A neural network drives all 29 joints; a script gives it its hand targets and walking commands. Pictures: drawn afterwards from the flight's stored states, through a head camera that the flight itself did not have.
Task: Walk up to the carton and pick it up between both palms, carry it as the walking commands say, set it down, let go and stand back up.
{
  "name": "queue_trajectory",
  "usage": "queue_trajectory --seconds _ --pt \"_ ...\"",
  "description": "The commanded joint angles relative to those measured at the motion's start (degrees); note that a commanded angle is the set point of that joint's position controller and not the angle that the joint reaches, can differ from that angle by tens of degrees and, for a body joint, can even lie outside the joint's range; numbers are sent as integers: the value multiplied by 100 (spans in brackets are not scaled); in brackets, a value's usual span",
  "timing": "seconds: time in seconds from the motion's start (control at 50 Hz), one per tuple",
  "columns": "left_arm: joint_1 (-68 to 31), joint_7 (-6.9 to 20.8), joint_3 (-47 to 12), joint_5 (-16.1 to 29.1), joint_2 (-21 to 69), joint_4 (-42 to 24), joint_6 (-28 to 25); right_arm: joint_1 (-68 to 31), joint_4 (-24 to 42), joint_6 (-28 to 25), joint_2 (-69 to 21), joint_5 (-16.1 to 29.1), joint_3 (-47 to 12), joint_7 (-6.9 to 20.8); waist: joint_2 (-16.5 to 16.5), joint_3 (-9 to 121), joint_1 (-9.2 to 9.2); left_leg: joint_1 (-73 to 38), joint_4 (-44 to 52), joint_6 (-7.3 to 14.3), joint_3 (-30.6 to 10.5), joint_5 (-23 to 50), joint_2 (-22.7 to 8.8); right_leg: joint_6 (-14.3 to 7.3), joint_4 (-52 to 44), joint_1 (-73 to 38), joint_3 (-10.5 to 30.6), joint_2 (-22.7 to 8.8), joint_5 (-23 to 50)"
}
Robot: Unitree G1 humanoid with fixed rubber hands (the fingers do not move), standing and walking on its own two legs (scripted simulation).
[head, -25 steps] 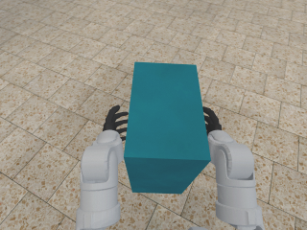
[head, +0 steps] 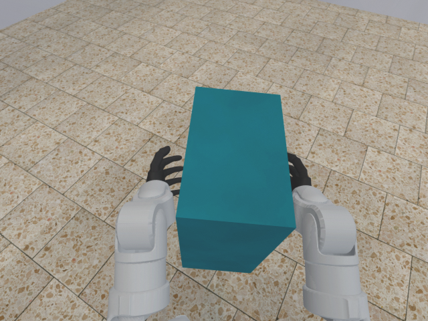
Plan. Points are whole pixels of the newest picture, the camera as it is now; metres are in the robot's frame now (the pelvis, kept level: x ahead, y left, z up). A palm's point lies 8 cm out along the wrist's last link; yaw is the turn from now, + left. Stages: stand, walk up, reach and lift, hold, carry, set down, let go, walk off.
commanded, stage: carry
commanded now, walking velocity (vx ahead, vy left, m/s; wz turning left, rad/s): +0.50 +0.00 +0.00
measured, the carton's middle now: (226, 190) +0.35 -0.01 +0.03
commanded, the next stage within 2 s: none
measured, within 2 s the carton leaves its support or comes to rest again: neither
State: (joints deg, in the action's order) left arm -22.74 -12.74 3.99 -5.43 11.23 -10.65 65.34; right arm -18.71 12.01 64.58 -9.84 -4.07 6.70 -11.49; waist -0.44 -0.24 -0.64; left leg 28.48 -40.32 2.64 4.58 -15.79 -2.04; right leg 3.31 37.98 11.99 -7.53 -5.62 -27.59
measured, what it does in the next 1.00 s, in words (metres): walks ahead: right foot, then left foot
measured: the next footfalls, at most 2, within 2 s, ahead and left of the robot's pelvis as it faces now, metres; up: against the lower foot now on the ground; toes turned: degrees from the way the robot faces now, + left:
right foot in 0.36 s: +0.43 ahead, -0.11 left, +0.00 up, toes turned -7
left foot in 0.66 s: +0.60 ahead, +0.13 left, +0.00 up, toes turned +6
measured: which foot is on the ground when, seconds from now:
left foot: down 0.00-0.36, up 0.38-0.64, down 0.66-1.00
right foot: up 0.00-0.34, down 0.36-0.66, up 0.68-1.00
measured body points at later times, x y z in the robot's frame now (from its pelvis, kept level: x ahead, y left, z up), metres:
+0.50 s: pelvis +0.37 +0.00 +0.01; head +0.42 +0.00 +0.46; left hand +0.70 +0.12 +0.08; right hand +0.69 -0.13 +0.07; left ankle +0.21 +0.07 -0.61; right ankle +0.39 -0.11 -0.71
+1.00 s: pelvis +0.70 +0.04 +0.01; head +0.73 +0.04 +0.46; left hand +1.03 +0.16 +0.10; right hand +1.02 -0.09 +0.09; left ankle +0.56 +0.12 -0.71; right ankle +0.81 -0.08 -0.69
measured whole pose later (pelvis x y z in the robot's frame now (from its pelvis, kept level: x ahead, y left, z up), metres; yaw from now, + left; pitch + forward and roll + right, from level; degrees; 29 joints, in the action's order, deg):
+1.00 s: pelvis +0.70 +0.04 +0.01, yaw +1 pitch +2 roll -2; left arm -21.8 -12.7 3.8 -5.4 10.9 -11.3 66.5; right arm -19.0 11.7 65.9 -9.9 -3.9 6.4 -11.9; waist -1.1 -1.1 -0.6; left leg 2.5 -29.2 2.1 5.6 -28.1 -1.2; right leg 1.9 44.1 32.3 -8.1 -3.0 -13.4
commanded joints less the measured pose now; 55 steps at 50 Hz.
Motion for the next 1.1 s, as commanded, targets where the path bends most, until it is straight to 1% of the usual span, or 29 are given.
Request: queue_trajectory --seconds 0.0,0.04,0.08,0.16,0.22,0.28,0.3,0.32,0.34,0.36,0.38,0.4,0.46,0.52,0.58,0.62,0.64,0.66,0.68,0.72,0.74,0.84,0.88,0.96,1.0,1.02,1.04,1.06,1.08 --pt "-1534 624 -2763 1704 5316 -683 -148 -1937 655 -175 -5241 1426 -2801 435 -1960 3628 34 -5667 1508 1015 -3544 4790 -2137 6 3070 2985 216 422 -827" --pt "-1480 580 -2819 1670 5404 -635 -150 -1806 728 -193 -5357 1427 -2819 467 -1130 3160 -46 -6146 991 629 -2209 6644 -1641 -183 3392 3818 379 235 -324" --pt "-1664 620 -2889 1782 5628 -787 -264 -2234 1094 -299 -5491 1574 -2919 541 -761 2999 -82 -6342 1053 485 -1780 6571 -1516 -253 2936 4046 203 245 -180" --pt "-1673 588 -2768 1750 5604 -802 -305 -2509 1310 -320 -5361 1591 -2891 483 -527 2612 -158 -5933 1452 589 -1418 5969 -1514 -364 1858 3834 -9 259 359" --pt "-1895 586 -2913 1814 5673 -1016 -304 -2510 1441 -333 -5349 1575 -2821 506 -969 2213 -125 -5155 1835 437 -700 5750 -1190 -277 917 3221 -348 368 1622" --pt "-1765 545 -2809 1745 5512 -883 -210 -2260 1141 -199 -5285 1464 -2832 432 -876 2129 -14 -3937 1462 154 160 7193 -733 -458 -310 1201 -1034 1060 1950" --pt "-1680 561 -2779 1713 5573 -747 -165 -2314 1249 -170 -5225 1487 -2845 424 -856 2394 82 -3241 778 -2 480 6949 -697 -574 -843 -66 -1029 1114 2522" --pt "-1465 513 -2727 1668 5461 -701 -124 -2142 962 -95 -5163 1442 -2800 402 -698 2890 322 -2424 -446 -251 802 6456 -525 -742 -1204 -1798 -826 950 2983" --pt "-1520 529 -2671 1694 5468 -709 -153 -2405 1050 -79 -5149 1433 -2815 377 280 3772 505 -1023 -2025 -478 570 4272 -272 -1238 -902 -3887 996 -373 4077" --pt "-1725 500 -2594 1646 5379 -674 -160 -2542 1226 -59 -5137 1454 -2891 404 2083 3892 371 648 -3652 -633 180 -263 930 -2305 -1328 -4822 3677 -1836 5247" --pt "-1774 511 -2690 1693 5526 -748 -207 -2411 1167 -78 -5313 1533 -2974 440 1696 3976 293 1274 -4426 -452 -356 -1702 762 -2541 -1241 -4959 3932 -1988 5485" --pt "-1374 548 -2603 1654 5511 -780 -261 -2426 1422 -168 -5456 1763 -3170 477 1287 4034 338 1555 -4579 -381 -621 -1488 497 -2421 -958 -5059 3450 -1894 6595" --pt "-1764 610 -2648 1749 5701 -1333 -467 -2731 1701 -387 -5719 1965 -3376 525 412 3412 332 1694 -2789 -262 -759 -1070 -196 -1448 -1238 -3975 2338 -1412 4770" --pt "-1635 658 -2720 1760 5661 -1146 -434 -2513 1444 -382 -5678 1743 -3274 521 924 2993 279 853 -771 -227 -663 -967 -309 -1377 -1617 -2854 1986 -1644 4229" --pt "-1544 690 -2684 1807 5556 -1114 -338 -2496 1395 -288 -5672 1667 -3182 464 1333 2734 230 -568 761 -232 300 223 211 -867 -1642 -1437 770 -1252 3930" --pt "-1436 630 -2737 1738 5565 -857 -216 -2102 1122 -204 -5608 1545 -2985 457 762 2862 50 -2177 1656 -124 561 982 462 -473 -399 -803 -3 -733 4210" --pt "-1488 606 -2683 1671 5443 -810 -146 -2056 1071 -154 -5413 1528 -2873 454 -277 3391 -156 -3709 1628 174 -721 2253 -543 -103 1388 338 -116 -416 3180" --pt "-1359 591 -2665 1651 5296 -872 -113 -2090 968 -135 -5196 1500 -2737 413 -1786 3807 57 -4971 1744 727 -3214 3576 -2212 63 2613 1863 -167 241 -234" --pt "-1403 592 -2766 1643 5295 -687 -56 -2299 957 -91 -5179 1507 -2812 385 -1732 3522 6 -5712 1679 1128 -3501 4512 -2136 -63 3098 2997 307 460 -604" --pt "-1431 620 -2877 1782 5400 -762 -97 -1953 870 -75 -5379 1495 -2853 435 -659 3230 -58 -5978 1209 942 -2532 5590 -1938 -297 3381 3729 556 190 -155" --pt "-1628 623 -2856 1784 5441 -834 -139 -2146 864 -106 -5501 1565 -2899 472 -564 3077 -77 -6100 1285 754 -2110 5682 -1734 -297 3083 3800 459 151 -42" --pt "-1604 597 -2865 1740 5612 -924 -186 -2380 1269 -196 -5393 1611 -2777 502 -1065 2439 -82 -5190 1942 556 -1331 4688 -1451 -336 1390 3254 255 87 707" --pt "-1860 624 -2899 1859 5659 -1112 -197 -2519 1402 -182 -5439 1613 -2784 506 -927 2326 -67 -4709 2182 540 -844 4207 -1340 -351 817 2847 73 128 1352" --pt "-1646 572 -2839 1766 5608 -855 -94 -2453 1282 -75 -5280 1549 -2785 458 -1182 2000 -37 -4342 1910 262 -80 5525 -926 -357 -176 2104 -547 582 1989" --pt "-1777 571 -2831 1785 5488 -1022 -75 -2264 1153 -22 -5362 1540 -2864 432 -751 2521 55 -3635 939 -38 474 6149 -752 -563 -1012 207 -909 940 2320" --pt "-1572 587 -2768 1793 5610 -814 -45 -2445 1326 -12 -5287 1537 -2883 406 -437 2990 256 -2539 -45 -220 665 5651 -653 -676 -1324 -1572 -701 776 2666" --pt "-1315 556 -2659 1752 5463 -848 -71 -2269 1206 29 -5168 1456 -2842 367 359 3513 456 -1192 -1376 -447 663 4020 -367 -969 -1181 -3413 415 -84 3237" --pt "-1442 548 -2557 1680 5334 -577 -36 -2264 1005 101 -5098 1397 -2840 347 1867 3586 360 392 -2795 -567 315 277 600 -1829 -1550 -4301 3079 -1643 4352" --pt "-1614 561 -2640 1767 5494 -759 -104 -2608 1272 31 -5291 1561 -3013 378 2003 3791 276 916 -3707 -460 -222 -1434 685 -2169 -1565 -4454 3775 -2034 4703"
